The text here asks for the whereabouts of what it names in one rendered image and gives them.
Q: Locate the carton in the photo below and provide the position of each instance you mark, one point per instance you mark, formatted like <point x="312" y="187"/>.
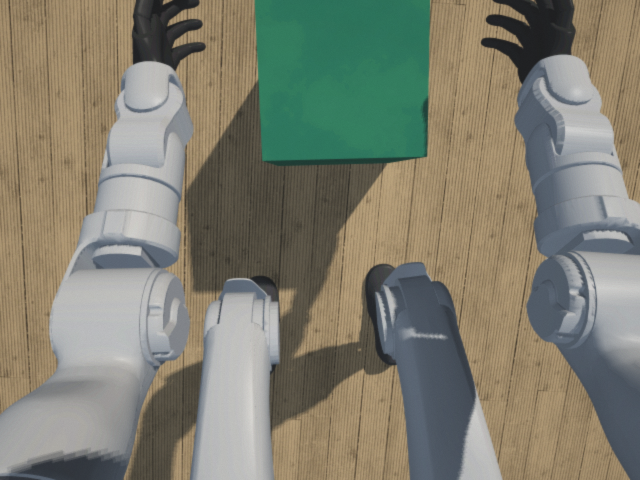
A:
<point x="343" y="81"/>

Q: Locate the right robot foot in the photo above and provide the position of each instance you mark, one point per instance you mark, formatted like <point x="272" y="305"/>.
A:
<point x="375" y="278"/>

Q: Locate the robot foot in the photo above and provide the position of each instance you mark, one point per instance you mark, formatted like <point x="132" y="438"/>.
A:
<point x="270" y="288"/>
<point x="375" y="278"/>

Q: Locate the left robot foot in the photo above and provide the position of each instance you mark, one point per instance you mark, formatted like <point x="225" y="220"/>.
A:
<point x="270" y="288"/>

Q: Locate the robot right upper arm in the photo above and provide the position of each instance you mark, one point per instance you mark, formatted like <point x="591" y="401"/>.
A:
<point x="588" y="305"/>

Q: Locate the left robot forearm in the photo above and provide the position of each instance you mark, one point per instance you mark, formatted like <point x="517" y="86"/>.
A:
<point x="140" y="186"/>

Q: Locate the robot right hand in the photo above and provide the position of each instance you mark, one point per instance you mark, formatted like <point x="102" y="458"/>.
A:
<point x="551" y="32"/>

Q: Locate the robot left hand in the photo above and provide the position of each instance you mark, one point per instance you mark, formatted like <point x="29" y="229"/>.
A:
<point x="153" y="39"/>

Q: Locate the robot left upper arm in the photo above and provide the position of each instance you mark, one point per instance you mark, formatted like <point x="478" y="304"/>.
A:
<point x="112" y="329"/>

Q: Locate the right robot forearm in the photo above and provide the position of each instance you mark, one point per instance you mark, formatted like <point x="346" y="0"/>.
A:
<point x="576" y="177"/>

